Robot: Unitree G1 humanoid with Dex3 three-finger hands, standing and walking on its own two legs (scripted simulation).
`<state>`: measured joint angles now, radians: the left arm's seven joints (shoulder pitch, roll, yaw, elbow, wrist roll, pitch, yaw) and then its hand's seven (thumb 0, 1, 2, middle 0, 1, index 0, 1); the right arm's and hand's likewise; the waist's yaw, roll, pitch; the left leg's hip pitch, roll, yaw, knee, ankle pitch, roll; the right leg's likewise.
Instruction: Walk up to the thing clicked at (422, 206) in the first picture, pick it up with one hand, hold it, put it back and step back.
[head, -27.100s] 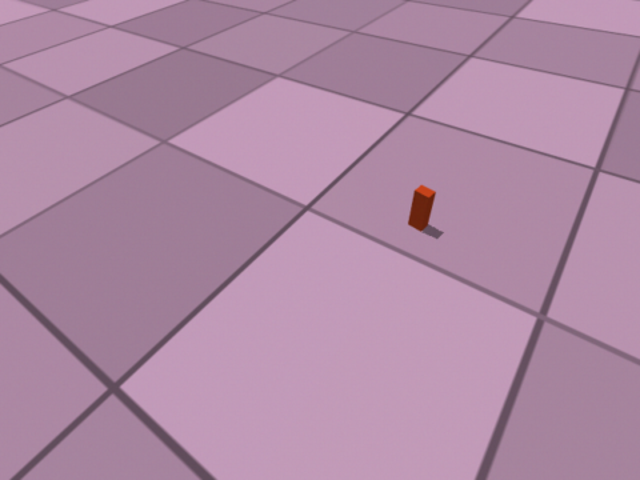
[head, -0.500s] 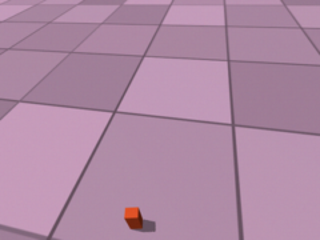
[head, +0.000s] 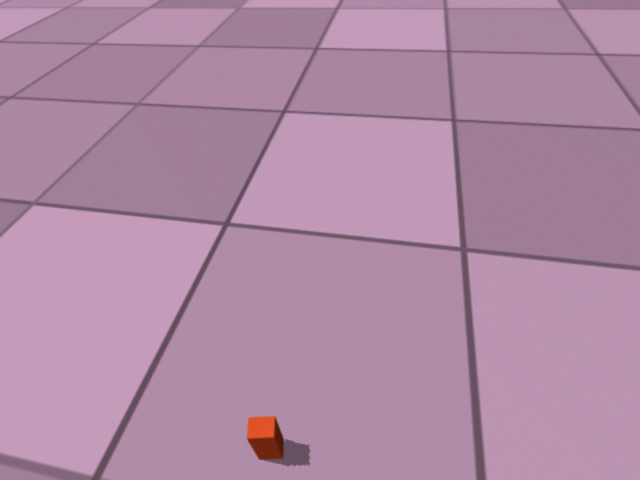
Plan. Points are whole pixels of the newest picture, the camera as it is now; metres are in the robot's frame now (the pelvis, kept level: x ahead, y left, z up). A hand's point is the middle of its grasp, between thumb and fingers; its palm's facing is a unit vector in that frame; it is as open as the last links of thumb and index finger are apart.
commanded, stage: stand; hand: left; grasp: from the side
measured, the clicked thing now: (266, 439) +0.39 +0.21 -0.68
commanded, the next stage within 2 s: step back in 0.10 s
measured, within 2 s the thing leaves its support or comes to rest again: neither
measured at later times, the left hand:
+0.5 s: hand out of the picture +0.09 +0.32 -0.18, palm faces -0.01 -0.93 -0.37, open 7.4 cm
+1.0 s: hand out of the picture -0.06 +0.30 -0.15, palm faces -0.05 -0.91 -0.41, open 7.4 cm
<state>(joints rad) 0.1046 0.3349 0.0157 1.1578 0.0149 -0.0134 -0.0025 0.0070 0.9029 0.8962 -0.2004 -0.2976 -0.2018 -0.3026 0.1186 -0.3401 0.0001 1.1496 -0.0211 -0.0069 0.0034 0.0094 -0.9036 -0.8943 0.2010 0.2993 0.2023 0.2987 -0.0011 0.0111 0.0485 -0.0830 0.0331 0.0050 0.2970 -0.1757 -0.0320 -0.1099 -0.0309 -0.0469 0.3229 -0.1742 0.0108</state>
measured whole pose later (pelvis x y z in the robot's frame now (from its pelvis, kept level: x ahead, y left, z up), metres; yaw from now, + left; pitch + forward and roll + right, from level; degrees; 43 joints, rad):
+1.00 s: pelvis -0.17 +0.04 -0.02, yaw -2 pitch -1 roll +1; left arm 0.15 0.34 0.07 0.84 0.03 0.04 0.01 0.01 0.90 0.90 -0.20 -0.30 -0.20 -0.30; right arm 0.14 -0.41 -0.04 0.87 0.00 0.04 -0.02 0.01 -0.90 -0.89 0.20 0.30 0.20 0.30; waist 0.01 0.02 0.17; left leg -0.44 -0.12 -0.12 1.11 -0.51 -0.01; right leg -0.29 0.00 0.05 0.60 -0.29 -0.02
